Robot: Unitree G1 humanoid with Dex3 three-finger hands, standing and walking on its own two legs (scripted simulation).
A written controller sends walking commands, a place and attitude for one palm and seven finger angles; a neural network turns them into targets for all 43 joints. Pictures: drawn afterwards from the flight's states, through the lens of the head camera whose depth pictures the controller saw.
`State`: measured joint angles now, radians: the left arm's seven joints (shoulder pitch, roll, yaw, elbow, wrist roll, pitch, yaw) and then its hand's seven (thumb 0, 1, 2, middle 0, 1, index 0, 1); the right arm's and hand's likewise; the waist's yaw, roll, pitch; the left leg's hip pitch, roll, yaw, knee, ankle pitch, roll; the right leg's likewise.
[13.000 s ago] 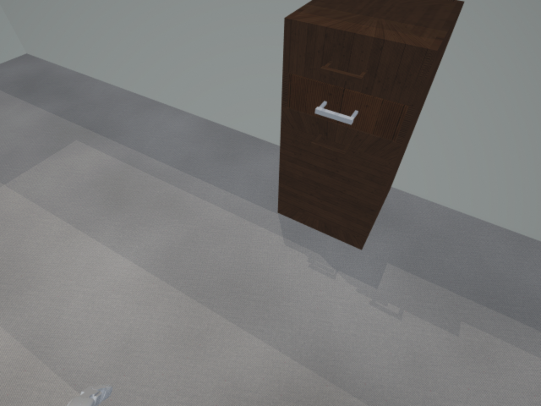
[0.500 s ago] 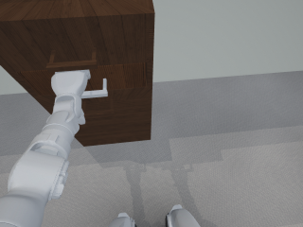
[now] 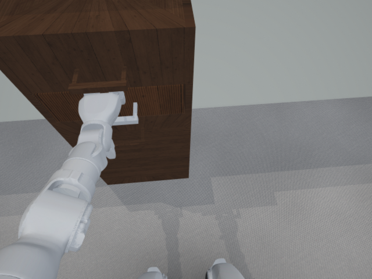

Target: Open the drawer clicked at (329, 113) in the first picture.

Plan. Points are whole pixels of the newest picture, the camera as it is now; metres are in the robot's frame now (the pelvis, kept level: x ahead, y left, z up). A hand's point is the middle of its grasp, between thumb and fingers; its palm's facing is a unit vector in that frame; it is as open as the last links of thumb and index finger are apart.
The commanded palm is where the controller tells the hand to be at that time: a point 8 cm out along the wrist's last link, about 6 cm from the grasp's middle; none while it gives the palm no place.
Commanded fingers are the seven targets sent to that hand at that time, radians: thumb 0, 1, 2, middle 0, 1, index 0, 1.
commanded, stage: move the hooked fingers above the handle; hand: left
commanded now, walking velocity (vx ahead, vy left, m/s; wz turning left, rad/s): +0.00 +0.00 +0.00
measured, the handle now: (115, 114) +0.54 +0.17 -0.06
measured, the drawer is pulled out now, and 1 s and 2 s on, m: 0.00 0.00 0.00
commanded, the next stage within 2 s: lower the fingers behind the handle in 0.46 s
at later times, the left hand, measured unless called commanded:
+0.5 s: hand (112, 122) +0.48 +0.16 +0.00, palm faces -0.13 -0.04 -0.99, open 13.8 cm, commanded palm +0.47 +0.16 +0.05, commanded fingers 0.00 -0.50 0.30 -0.30 -1.20 -0.30 -1.20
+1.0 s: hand (120, 122) +0.49 +0.14 -0.03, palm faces -0.06 -0.05 -1.00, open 13.8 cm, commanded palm +0.47 +0.15 +0.02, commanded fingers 0.00 -0.50 0.30 -0.30 -1.20 -0.30 -1.20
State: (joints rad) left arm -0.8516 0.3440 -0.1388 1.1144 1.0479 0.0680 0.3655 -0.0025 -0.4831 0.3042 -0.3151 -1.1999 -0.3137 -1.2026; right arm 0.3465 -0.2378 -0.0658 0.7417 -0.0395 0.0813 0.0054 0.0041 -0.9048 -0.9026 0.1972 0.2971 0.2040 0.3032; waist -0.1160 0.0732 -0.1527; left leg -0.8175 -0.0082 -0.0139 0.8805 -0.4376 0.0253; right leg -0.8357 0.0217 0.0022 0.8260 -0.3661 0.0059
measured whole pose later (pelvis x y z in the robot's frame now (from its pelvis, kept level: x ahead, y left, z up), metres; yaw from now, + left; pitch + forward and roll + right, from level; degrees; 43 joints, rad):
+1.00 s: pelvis +0.00 +0.00 -0.02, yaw +0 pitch +25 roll -2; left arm -0.89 0.36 -0.09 1.16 1.12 -0.02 0.43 0.00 -0.48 0.30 -0.32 -1.20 -0.32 -1.20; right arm 0.34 -0.23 -0.05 0.76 -0.06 0.03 0.00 0.00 -0.90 -0.90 0.20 0.30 0.20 0.30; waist -0.16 0.06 -0.18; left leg -0.95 -0.01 -0.02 0.99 -0.48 0.02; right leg -0.97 0.03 0.00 0.93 -0.40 0.00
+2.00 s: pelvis -0.03 -0.01 -0.06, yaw -1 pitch +30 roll -2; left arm -0.93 0.42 -0.02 1.19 1.13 0.04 0.50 0.00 -0.48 0.30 -0.31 -1.20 -0.31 -1.20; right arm 0.31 -0.24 -0.04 0.75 -0.07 0.00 0.01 0.00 -0.90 -0.90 0.20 0.30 0.20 0.30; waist -0.18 0.08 -0.18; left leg -1.19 0.00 -0.02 1.19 -0.53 0.01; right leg -1.21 0.04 -0.01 1.14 -0.45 -0.01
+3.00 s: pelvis -0.02 +0.00 -0.05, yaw -1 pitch +29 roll -2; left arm -0.90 0.39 -0.04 1.17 1.14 0.06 0.52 0.00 0.80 0.84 -0.39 -1.34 -0.41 -1.34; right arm 0.31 -0.24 -0.05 0.76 -0.07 0.02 0.02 0.00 -0.90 -0.90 0.20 0.30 0.20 0.30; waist -0.17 0.08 -0.18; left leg -1.15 0.00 -0.02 1.17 -0.54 0.02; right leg -1.17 0.04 -0.01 1.11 -0.45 0.00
